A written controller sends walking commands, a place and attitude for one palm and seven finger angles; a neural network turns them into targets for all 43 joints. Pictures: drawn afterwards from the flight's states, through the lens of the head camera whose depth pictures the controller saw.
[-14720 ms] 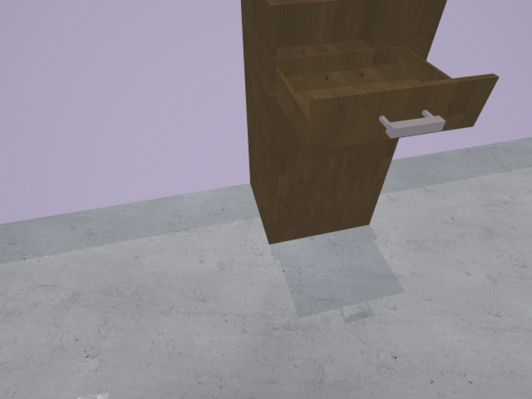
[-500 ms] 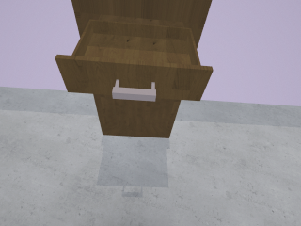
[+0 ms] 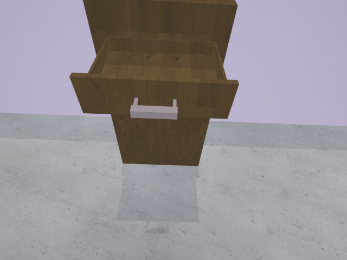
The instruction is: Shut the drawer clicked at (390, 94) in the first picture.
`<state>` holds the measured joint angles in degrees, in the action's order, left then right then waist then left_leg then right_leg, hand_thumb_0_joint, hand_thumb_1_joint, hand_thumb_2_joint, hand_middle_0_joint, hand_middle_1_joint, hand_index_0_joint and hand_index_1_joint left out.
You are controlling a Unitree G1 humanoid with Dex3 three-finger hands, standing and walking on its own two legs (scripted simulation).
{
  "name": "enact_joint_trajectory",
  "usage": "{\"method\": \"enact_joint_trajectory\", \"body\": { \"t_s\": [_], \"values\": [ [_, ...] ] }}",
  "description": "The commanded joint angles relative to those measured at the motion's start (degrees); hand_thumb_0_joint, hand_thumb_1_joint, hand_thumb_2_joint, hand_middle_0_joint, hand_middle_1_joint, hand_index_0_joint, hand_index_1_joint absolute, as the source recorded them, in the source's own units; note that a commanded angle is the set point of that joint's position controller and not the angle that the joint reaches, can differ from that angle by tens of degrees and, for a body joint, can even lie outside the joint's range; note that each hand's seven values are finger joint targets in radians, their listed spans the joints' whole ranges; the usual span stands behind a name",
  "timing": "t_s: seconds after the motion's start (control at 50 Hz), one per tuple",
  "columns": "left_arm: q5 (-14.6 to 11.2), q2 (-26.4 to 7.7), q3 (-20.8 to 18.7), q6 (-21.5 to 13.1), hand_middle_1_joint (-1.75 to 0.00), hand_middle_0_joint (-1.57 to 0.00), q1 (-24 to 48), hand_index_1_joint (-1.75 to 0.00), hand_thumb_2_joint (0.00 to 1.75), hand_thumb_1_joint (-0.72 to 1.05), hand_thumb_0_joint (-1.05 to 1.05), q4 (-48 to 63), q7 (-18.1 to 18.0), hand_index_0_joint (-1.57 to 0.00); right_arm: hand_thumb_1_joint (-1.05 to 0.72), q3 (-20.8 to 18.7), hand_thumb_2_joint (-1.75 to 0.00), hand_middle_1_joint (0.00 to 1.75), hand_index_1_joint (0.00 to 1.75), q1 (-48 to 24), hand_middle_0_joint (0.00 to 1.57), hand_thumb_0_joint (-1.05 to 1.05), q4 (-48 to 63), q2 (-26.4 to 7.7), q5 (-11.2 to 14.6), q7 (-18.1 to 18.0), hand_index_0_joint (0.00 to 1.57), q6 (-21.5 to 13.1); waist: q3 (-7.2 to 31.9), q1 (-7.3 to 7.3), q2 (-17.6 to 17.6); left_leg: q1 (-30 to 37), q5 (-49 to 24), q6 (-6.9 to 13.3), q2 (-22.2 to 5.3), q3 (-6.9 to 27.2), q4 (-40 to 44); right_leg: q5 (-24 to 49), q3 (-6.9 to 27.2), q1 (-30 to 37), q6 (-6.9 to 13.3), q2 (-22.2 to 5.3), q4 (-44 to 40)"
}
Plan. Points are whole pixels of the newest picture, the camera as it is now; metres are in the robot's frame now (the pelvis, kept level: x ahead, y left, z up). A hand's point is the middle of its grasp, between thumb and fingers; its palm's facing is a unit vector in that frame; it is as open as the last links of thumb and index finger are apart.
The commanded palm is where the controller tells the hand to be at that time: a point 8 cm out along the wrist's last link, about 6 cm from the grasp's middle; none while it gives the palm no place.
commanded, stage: shuffle to correct the standing spot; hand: left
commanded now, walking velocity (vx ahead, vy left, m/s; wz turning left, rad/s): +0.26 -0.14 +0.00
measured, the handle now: (154, 106) +0.51 +0.09 +0.06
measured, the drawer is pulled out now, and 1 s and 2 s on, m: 0.30 0.30 0.30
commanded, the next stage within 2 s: come to a stop and stand still in 0.88 s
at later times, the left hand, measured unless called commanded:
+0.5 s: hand out of the picture -0.01 +0.14 -0.20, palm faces +0.06 -0.99 -0.09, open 7.4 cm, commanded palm none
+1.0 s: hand (144, 219) +0.27 +0.10 -0.18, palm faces +0.07 -0.98 -0.19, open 7.2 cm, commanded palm none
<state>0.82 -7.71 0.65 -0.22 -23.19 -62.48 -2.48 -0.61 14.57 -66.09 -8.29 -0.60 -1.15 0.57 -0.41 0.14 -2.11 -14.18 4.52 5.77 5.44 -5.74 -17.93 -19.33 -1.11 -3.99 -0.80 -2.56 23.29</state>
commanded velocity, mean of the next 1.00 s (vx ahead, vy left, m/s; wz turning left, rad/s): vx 0.20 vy -0.12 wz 0.00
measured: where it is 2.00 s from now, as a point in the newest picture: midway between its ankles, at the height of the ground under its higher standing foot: outside the picture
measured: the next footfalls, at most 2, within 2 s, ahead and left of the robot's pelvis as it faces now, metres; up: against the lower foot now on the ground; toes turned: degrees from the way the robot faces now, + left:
left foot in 0.42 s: +0.13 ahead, +0.10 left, +0.00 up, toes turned +7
right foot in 0.82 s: +0.26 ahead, -0.19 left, +0.00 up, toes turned -6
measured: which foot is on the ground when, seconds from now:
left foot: down 0.00-0.16, up 0.18-0.40, down 0.42-0.82, up 0.84-1.00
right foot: down 0.00-0.42, up 0.44-0.80, down 0.82-1.00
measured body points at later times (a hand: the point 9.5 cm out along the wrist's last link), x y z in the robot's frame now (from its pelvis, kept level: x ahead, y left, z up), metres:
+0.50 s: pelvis +0.07 -0.01 -0.02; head +0.09 +0.03 +0.43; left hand -0.01 +0.19 -0.19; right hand +0.11 -0.24 -0.16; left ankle +0.09 +0.09 -0.74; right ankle -0.04 -0.12 -0.68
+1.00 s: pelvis +0.21 -0.08 -0.01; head +0.24 -0.07 +0.44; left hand +0.27 +0.15 -0.16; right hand +0.22 -0.33 -0.16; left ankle +0.19 +0.02 -0.69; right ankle +0.22 -0.19 -0.74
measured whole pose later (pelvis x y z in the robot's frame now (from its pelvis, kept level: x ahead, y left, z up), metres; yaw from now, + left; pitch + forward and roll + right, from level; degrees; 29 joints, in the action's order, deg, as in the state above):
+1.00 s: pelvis +0.21 -0.08 -0.01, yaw +2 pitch +1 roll -1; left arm 1.1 -9.5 -3.0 -1.5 -11.9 -56.4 -1.9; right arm -2.7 15.7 -61.4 -10.4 -1.8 -0.7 0.4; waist -3.4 -1.4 -0.3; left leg -25.6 27.2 -0.3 -4.5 -5.6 -56.7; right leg -14.2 -8.4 -15.0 1.6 -1.2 28.5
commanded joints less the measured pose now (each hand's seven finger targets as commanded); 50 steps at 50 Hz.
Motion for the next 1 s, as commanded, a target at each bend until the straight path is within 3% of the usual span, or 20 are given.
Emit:
{"method": "enact_joint_trajectory", "body": {
  "t_s": [0.0,0.08,0.14,0.16,0.22,0.3,0.34,0.36,0.4,0.42,0.44,0.5,0.58,0.66,0.74,0.76,0.8,0.86,0.9,0.98],
  "values": [
    [0.7,-3.86,-1.47,0.95,-0.3,-0.2,-9.87,-0.3,0.9,0.9,0.0,-0.74,0.62,-0.2,-0.9,-2.42,-0.9,0.3,0.3,3.52,0.2,0.0,1.36,-8.93,-0.35,-0.39,0.2,-0.21,-4.63,0.09,4.61,0.06,36.29,-2.63,-13.94,18.84,11.85,-8.96,-2.33,-9.43,3.37,2.05,3.01],
    [0.58,-3.33,-2.46,1.21,-0.3,-0.2,-15.51,-0.3,0.9,0.9,0.0,-1.86,1.37,-0.2,-0.9,-3.04,-0.9,0.3,0.3,0.98,0.2,0.0,2.91,-8.29,-0.6,-0.35,0.2,-0.1,-5.63,2.6,1.62,-9.47,33.99,-3.44,-11.12,14.13,6.7,-9.46,-1.22,-2.56,5.64,1.93,-1.68],
    [0.36,-6.8,-3.56,0.24,-0.3,-0.2,-11.37,-0.3,0.9,0.9,0.0,-0.77,0.56,-0.2,-0.9,-2.82,-0.9,0.3,0.3,-1.31,0.2,0.0,5.29,-3.38,-0.59,0.24,0.2,-0.21,-10.23,1.56,-14.73,-16.15,17.27,-4.92,-2.94,1.92,-27.43,-28.18,23.61,-8.88,14.05,-15.09,-20.15],
    [0.22,-6.22,-3.4,-0.62,-0.3,-0.2,-7.17,-0.3,0.9,0.9,0.0,0.89,0.17,-0.2,-0.9,-3.19,-0.9,0.3,0.3,-1.76,0.2,0.0,6.05,-4.36,-0.64,0.69,0.2,-0.41,-10.86,-0.08,-11.29,-18.27,18.23,-4.27,-4.87,3.48,-35.94,-23.57,24.39,-10.61,14.9,-16.25,-21.09],
    [0.76,-5.6,-3.08,-2.42,-0.3,-0.2,-5.93,-0.3,0.9,0.9,0.0,1.23,0.57,-0.2,-0.9,-2.91,-0.9,0.3,0.3,-2.6,0.2,0.0,7.41,-3.2,-0.15,1.53,0.2,-2.36,-9.91,-0.61,-2.34,-23.7,18.83,-3.76,-7.07,2.3,-36.81,-2.16,14.95,-1.16,14.36,-12.47,-14.4],
    [1.32,-6.2,-3.13,-2.37,-0.3,-0.2,-9.4,-0.3,0.9,0.9,0.0,-1.26,0.84,-0.2,-0.9,-2.21,-0.9,0.3,0.3,-5.14,0.2,0.0,9.51,-1.38,-0.23,1.1,0.2,-3.34,-9.8,1.2,-5.67,-17.49,19.48,-3.43,-7.18,-0.67,-25.1,17.56,10.33,-0.05,12.89,-10.84,-7.84],
    [0.7,-6.68,-3.22,-2.09,-0.3,-0.2,-7.06,-0.3,0.9,0.9,0.0,-1.16,1.37,-0.2,-0.9,-1.96,-0.9,0.3,0.3,2.74,0.2,0.0,6.95,-1.46,-0.49,0.27,0.2,-4.0,-6.33,-2.47,-5.06,-1.6,11.42,-3.11,-4.27,-4.23,-13.76,23.78,4.98,-5.73,9.93,-6.87,0.98],
    [0.38,-6.0,-3.05,-1.96,-0.3,-0.2,-6.81,-0.3,0.9,0.9,0.0,-0.81,1.74,-0.2,-0.9,-2.47,-0.9,0.3,0.3,9.48,0.2,0.0,4.56,-3.46,-0.59,-0.26,0.2,-4.33,-3.03,-4.76,-2.92,9.22,9.4,-2.15,-5.67,-1.0,-11.51,24.79,2.86,-10.9,8.44,-4.31,11.11],
    [0.01,-2.83,-2.37,-1.98,-0.3,-0.2,-4.78,-0.3,0.9,0.9,0.0,3.29,2.38,-0.2,-0.9,-4.35,-0.9,0.3,0.3,20.05,0.2,0.0,3.19,-13.77,-1.26,-1.39,0.2,-4.5,3.47,-6.9,18.29,20.57,7.16,6.85,-31.48,36.67,3.64,-11.12,-1.39,-30.62,3.57,3.32,40.88],
    [0.82,-4.71,-2.92,-1.38,-0.3,-0.2,-1.29,-0.3,0.9,0.9,0.0,4.89,2.24,-0.2,-0.9,-4.23,-0.9,0.3,0.3,17.71,0.2,0.0,3.66,-14.02,-1.14,-1.51,0.2,-3.7,-0.61,-6.18,10.52,14.14,10.94,9.5,-33.46,37.62,6.05,-10.86,3.35,-32.56,4.61,0.73,48.36],
    [1.21,-4.22,-3.16,-1.34,-0.3,-0.2,0.59,-0.3,0.9,0.9,0.0,5.14,2.29,-0.2,-0.9,-3.86,-0.9,0.3,0.3,12.65,0.2,0.0,4.63,-11.17,-1.19,-1.1,0.2,-3.9,-3.97,-3.99,5.57,5.47,17.06,8.32,-30.53,31.32,6.92,-7.01,3.9,-32.67,4.64,-1.36,49.31],
    [1.34,-3.06,-3.53,-0.11,-0.3,-0.2,1.39,-0.3,0.9,0.9,0.0,5.52,3.45,-0.2,-0.9,-2.44,-0.9,0.3,0.3,6.03,0.2,0.0,6.15,-6.9,-1.09,-1.32,0.2,-4.82,-7.41,-0.36,9.32,-4.27,15.33,5.11,-25.9,20.68,8.67,1.05,3.71,-30.01,2.87,-4.36,45.08],
    [0.77,-2.01,-3.42,0.63,-0.3,-0.2,4.14,-0.3,0.9,0.9,0.0,6.74,4.15,-0.2,-0.9,-2.84,-0.9,0.3,0.3,5.69,0.2,0.0,6.49,-7.81,-1.3,-1.2,0.2,-5.15,-4.33,-0.1,7.99,-1.84,5.79,3.85,-21.39,9.84,7.08,4.35,-0.8,-26.42,1.35,-3.47,32.06],
    [0.48,-3.38,-3.66,0.46,-0.3,-0.2,11.28,-0.3,0.9,0.9,0.0,9.47,4.26,-0.2,-0.9,-3.31,-0.9,0.3,0.3,6.23,0.2,0.0,6.46,-8.39,-1.68,-0.77,0.2,-4.13,-5.88,-1.95,10.3,-1.66,7.63,2.75,-20.75,8.08,6.47,5.58,-3.87,-22.98,0.64,-2.59,18.83],
    [0.29,-6.27,-4.41,-0.23,-0.3,-0.2,7.13,-0.3,0.9,0.9,0.0,8.62,4.1,-0.2,-0.9,-3.87,-0.9,0.3,0.3,5.3,0.2,0.0,6.46,-9.78,-1.67,-0.34,0.2,-2.78,-1.28,0.74,4.16,-4.08,12.57,-0.61,-18.78,5.77,-3.54,8.08,-5.28,-7.28,0.48,-0.14,5.99],
    [0.28,-8.67,-4.7,-0.66,-0.3,-0.2,3.44,-0.3,0.9,0.9,0.0,7.21,3.65,-0.2,-0.9,-3.44,-0.9,0.3,0.3,5.66,0.2,0.0,6.18,-7.89,-1.53,0.05,0.2,-2.65,1.03,2.33,-0.79,-8.75,16.45,-2.66,-14.59,2.42,-10.47,6.24,-3.13,0.5,1.42,-0.53,3.41],
    [0.03,-16.82,-6.19,-0.96,-0.3,-0.2,-4.21,-0.3,0.9,0.9,0.0,5.21,2.35,-0.2,-0.9,-2.19,-0.9,0.3,0.3,5.03,0.2,0.0,8.61,-4.13,-0.75,0.35,0.2,-1.86,6.14,5.52,-19.91,-21.83,35.24,-5.19,-6.59,-2.39,-37.76,-0.67,22.3,9.56,10.25,-19.26,-10.06],
    [0.2,-11.77,-5.59,-0.99,-0.3,-0.2,3.51,-0.3,0.9,0.9,0.0,6.73,1.36,-0.2,-0.9,-2.9,-0.9,0.3,0.3,3.56,0.2,0.0,8.27,-5.76,-0.93,0.13,0.2,-1.83,3.62,1.73,-11.3,-23.17,26.8,-4.84,-10.88,2.83,-50.38,10.5,15.91,3.67,13.1,-16.16,-7.58],
    [0.56,-8.95,-4.54,-1.6,-0.3,-0.2,6.94,-0.3,0.9,0.9,0.0,7.57,0.94,-0.2,-0.9,-2.52,-0.9,0.3,0.3,2.93,0.2,0.0,7.85,-4.84,-0.93,0.46,0.2,-1.75,1.93,-0.07,-7.8,-18.74,23.9,-5.86,-11.73,2.63,-45.32,25.16,6.08,-1.34,12.36,-13.67,-5.27],
    [0.58,-9.05,-4.0,-1.68,-0.3,-0.2,7.39,-0.3,0.9,0.9,0.0,6.6,0.98,-0.2,-0.9,-1.69,-0.9,0.3,0.3,3.45,0.2,0.0,7.77,-1.29,-0.82,0.65,0.2,-1.75,0.37,-1.29,-3.27,-6.71,17.67,-6.64,-9.52,-1.3,-27.37,22.09,3.61,-10.14,12.23,-12.44,-4.64]
  ]
}}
